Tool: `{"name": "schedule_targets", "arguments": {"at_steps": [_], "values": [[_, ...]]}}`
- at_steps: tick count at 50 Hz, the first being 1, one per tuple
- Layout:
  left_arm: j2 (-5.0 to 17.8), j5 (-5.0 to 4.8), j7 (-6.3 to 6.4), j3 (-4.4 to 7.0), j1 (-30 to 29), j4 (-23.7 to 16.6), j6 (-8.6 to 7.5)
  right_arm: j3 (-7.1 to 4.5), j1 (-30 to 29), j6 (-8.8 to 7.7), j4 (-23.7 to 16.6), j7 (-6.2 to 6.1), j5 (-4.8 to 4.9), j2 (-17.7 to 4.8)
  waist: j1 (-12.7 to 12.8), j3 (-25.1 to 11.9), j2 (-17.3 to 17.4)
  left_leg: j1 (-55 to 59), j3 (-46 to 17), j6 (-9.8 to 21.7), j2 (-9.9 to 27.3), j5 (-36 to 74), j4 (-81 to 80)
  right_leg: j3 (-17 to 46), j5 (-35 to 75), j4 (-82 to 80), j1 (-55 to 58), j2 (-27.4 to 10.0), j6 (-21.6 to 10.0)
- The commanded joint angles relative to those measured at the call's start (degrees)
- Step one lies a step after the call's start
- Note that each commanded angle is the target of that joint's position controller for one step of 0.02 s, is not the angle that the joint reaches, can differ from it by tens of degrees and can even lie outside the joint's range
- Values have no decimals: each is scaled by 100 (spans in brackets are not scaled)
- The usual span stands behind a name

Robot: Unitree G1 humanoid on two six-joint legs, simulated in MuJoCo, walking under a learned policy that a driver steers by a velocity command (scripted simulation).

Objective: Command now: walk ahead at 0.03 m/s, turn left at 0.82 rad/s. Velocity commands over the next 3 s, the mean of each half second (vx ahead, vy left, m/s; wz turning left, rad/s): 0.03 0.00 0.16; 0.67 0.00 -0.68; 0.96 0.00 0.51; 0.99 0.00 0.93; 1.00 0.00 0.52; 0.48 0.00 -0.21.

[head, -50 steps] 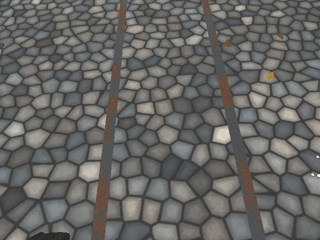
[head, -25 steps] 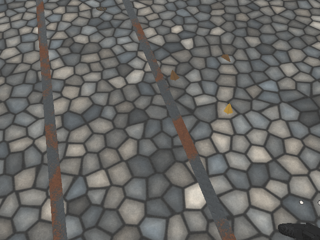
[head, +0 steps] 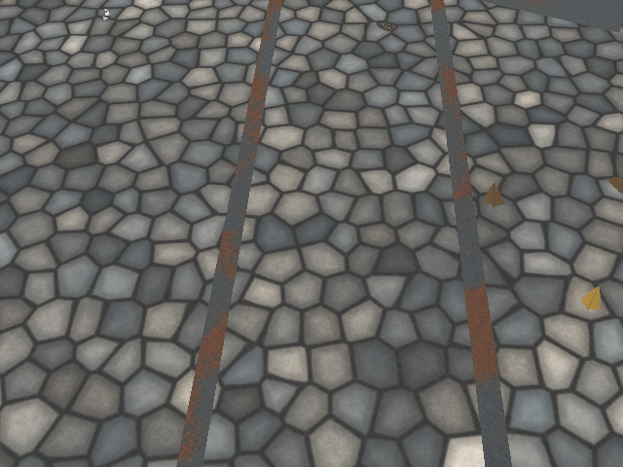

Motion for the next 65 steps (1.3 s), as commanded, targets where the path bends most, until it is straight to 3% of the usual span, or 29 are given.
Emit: {"name": "schedule_targets", "arguments": {"at_steps": [1, 7, 12, 14, 15, 16, 17, 18, 19, 20, 22, 24, 26, 32, 40, 42, 44, 45, 46, 47, 48, 49, 50, 51, 53, 56, 60, 63, 65], "values": [[466, -81, 104, 76, -574, -622, -53, -205, 566, 2, -146, 4, -98, -696, -88, -568, -691, -799, 375, -320, 682, -71, 2131, 1152, 803, -601, 663, -1732, -1010], [795, -62, 24, 104, 177, -378, 109, 83, -163, -65, -495, 2, -76, -268, 404, -601, -910, -994, 963, -621, 1103, -66, 1488, 546, 2530, -405, 1362, -1649, -1385], [1033, -184, -102, 161, 185, -240, 158, 202, -219, -67, -451, 39, -113, -209, 399, -881, -1274, 348, 1399, -474, 1137, -38, -210, 244, 2798, -263, 1077, -1723, -1363], [815, -275, -142, 47, 290, -84, 135, 248, -73, -63, -295, 38, -168, -27, 268, -851, -1245, 1064, 1379, -267, 1093, 498, -1562, 366, 2535, -77, 842, -1600, -1236], [606, -330, -172, -47, 279, -7, 100, 277, 167, -73, -134, 42, -209, 101, 76, -797, -1150, 1826, 1423, -94, 1059, 1435, -2786, 325, 2286, -3, 453, -1467, -1027], [552, -331, -214, -84, 589, 94, 20, 226, 236, -71, -123, 5, -239, -188, 127, -885, -982, 2711, 1129, 83, 1306, 2150, -2967, 320, 1586, 25, -101, -1291, -622], [406, -115, -295, -150, 711, 2, -74, 99, 514, -24, -165, -79, -309, -765, 189, -1330, 76, 3724, 203, 432, 2416, 4034, -2358, 23, -218, 805, -859, -858, -172], [381, -235, -294, -134, 569, -142, -134, -7, 252, 33, -99, -93, -375, -1033, 183, -1197, 1202, 2922, -96, 1241, 3170, 3935, -2355, -578, -1932, 1191, -1342, -448, 148], [892, -309, -237, 7, 240, -127, -94, 20, 102, -26, -222, -73, -433, -793, -138, -976, 902, 2517, -142, 1594, 3199, 3580, -2603, -540, -2459, 2302, -1382, -496, 322], [1051, -403, -188, 134, 258, -99, -23, 45, 21, -76, -176, -90, -452, -675, -113, -750, 899, 2371, -26, 1632, 3176, 3569, -2709, -516, -2586, 3309, -1762, -441, 394], [884, -366, -51, 193, 771, 114, 229, 123, -484, -181, -206, -123, -324, -384, 166, -527, 880, 2025, 588, 1408, 2943, 3404, -2779, -321, -2231, 4192, -1906, -573, 554], [766, -341, -71, 172, 701, -6, 302, 114, -206, -299, -86, -147, -199, -296, 18, -506, 896, 2209, 541, 1235, 2919, 196, -3456, -482, -1390, 4292, -2402, -833, 562], [726, -356, -136, 170, 364, -247, 245, 98, -5, -434, 30, -164, -184, -308, -131, -344, 842, 2522, 292, 1137, 3081, -1114, -3873, -523, -1023, 4089, -2939, -933, 515], [401, -365, -349, 92, 260, -554, 79, -71, 180, -740, 256, -79, -199, -554, -54, -97, 466, 2840, 1135, 1006, 3314, -638, -4174, -485, -528, 3134, -3092, -1210, 222], [386, -455, -450, -39, -112, -912, 135, -245, 226, -725, 511, 175, -114, -875, 48, 408, 240, 3013, 2382, 808, 3353, -204, -4151, -916, -899, 2681, -2912, -1418, -285], [546, -484, -450, 10, 304, -816, 157, -256, -1, -666, 501, 228, -104, -952, 357, 246, 245, 2716, 2896, 701, 3145, 950, -3553, -1389, -1169, 2528, -1888, -1082, -505], [1165, -492, -364, 392, 2364, -101, 122, -159, -168, -651, 483, 237, -77, -831, 1482, -832, -219, 1460, 3487, 482, 2580, 4426, -549, -2015, -845, 1986, 1465, 38, -870], [1762, -505, -297, 567, 3374, 328, 121, 88, -225, -741, 325, 196, -309, -117, 1665, -630, -1821, -607, 3173, 67, 2183, 746, 2055, -557, -932, 1428, 2786, -463, -1087], [2185, -430, -319, 484, 2705, -67, -32, 267, 75, -965, -150, 179, -244, 338, 752, -1505, -3163, -2200, 1806, -49, 1156, -1259, 3938, 3435, -3687, -506, 3235, -1651, -1990], [1510, -375, -412, 283, 2397, -375, -221, 135, -619, -1112, -183, 146, 82, -518, 1117, -1454, -1467, -2588, 1067, 115, 1404, -518, 4104, 3895, -3846, -1421, 3007, -2206, -1710], [1351, -310, -436, 245, 2447, -261, -316, 146, -746, -1167, -189, 146, 270, -519, 1041, -964, -989, -2991, 1193, 295, 1556, -25, 4033, 3612, -3525, -1402, 2727, -2477, -1657], [1226, -274, -441, 193, 2261, -177, -368, 217, -573, -1171, 9, 100, 162, -325, 819, -731, -594, -2785, 1120, 410, 1897, 370, 3772, 3032, -3078, -1149, 2069, -2376, -1499], [922, -184, -435, 89, 1748, -210, -388, 242, -394, -1110, 142, 99, 37, -201, 530, -467, -563, -2497, 1078, 490, 2154, 945, 3474, 2278, -2676, -948, 1372, -2098, -1288], [686, -70, -413, -6, 1429, -294, -425, 235, -7, -997, 320, 176, 97, -186, 293, -367, -862, -2075, 967, 514, 2311, 1447, 3395, 1659, -2118, -932, 761, -1937, -1093], [482, -56, -349, -53, 1346, -236, -544, 198, 238, -765, 561, 278, 188, -162, 193, -210, -675, -1916, 752, 453, 2215, 1945, 3076, 620, -953, -1156, 482, -1685, -717], [430, -22, -224, -49, 1568, -56, -670, 237, -256, -652, 479, 318, 147, -3, 296, 192, -444, -1986, 778, 424, 1696, 2848, 1871, -833, 815, -1590, 510, -1187, -152], [448, -22, 51, -93, 1811, 113, -692, 288, -830, -831, 356, 483, 96, 180, 348, 340, -436, -1435, 1755, 493, 1186, 3801, 73, -1817, 2731, -1960, 882, -933, 429], [859, 5, 227, -21, 1827, 171, -571, 200, -586, -907, 374, 594, 137, 57, 105, -20, -713, -587, 2453, 678, 682, 3654, -635, -2009, 5757, -1266, 1668, -1089, 661], [1178, -11, 399, 100, 1684, 148, -403, 83, 46, -785, 428, 583, 191, -195, -344, -388, -1131, 249, 2795, 746, 428, 3200, -591, -2075, 7972, -81, 2074, -1317, 674]]}}
Next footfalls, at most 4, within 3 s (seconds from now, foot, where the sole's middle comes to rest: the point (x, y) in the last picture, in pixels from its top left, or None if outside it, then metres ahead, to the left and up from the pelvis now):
0.32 left None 0.03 0.16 -0.78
0.88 right None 0.21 -0.22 -0.78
1.36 left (452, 375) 0.65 -0.28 -0.78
1.74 right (524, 257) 0.97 -0.52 -0.78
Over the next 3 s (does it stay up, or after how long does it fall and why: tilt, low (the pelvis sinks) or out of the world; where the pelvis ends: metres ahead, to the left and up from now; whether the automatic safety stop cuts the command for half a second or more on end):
stays up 1.61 0.06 0.00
